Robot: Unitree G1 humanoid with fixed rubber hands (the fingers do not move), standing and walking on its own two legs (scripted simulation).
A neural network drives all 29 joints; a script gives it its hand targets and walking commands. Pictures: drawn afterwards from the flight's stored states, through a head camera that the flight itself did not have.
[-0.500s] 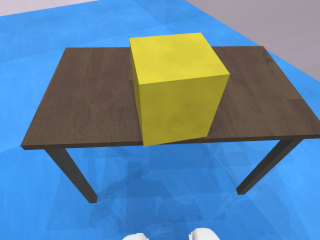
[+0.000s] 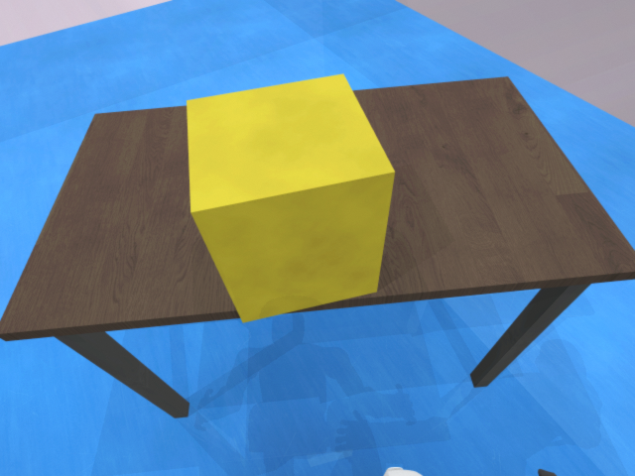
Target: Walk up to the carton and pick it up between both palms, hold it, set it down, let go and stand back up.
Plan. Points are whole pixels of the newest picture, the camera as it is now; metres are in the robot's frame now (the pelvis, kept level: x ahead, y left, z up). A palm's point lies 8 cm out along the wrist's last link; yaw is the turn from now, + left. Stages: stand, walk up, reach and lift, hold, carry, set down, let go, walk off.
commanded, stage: walk up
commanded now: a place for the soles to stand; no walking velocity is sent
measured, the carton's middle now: (290, 205) +0.47 +0.05 +0.07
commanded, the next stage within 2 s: none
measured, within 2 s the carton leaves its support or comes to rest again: neither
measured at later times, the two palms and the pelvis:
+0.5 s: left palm out of the picture +0.09 +0.30 -0.10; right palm out of the picture +0.11 -0.30 -0.12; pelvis +0.00 +0.00 +0.00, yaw +1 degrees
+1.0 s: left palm out of the picture +0.06 +0.33 -0.12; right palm out of the picture +0.07 -0.27 -0.12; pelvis -0.01 +0.03 +0.00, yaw +1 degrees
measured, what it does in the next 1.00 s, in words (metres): stands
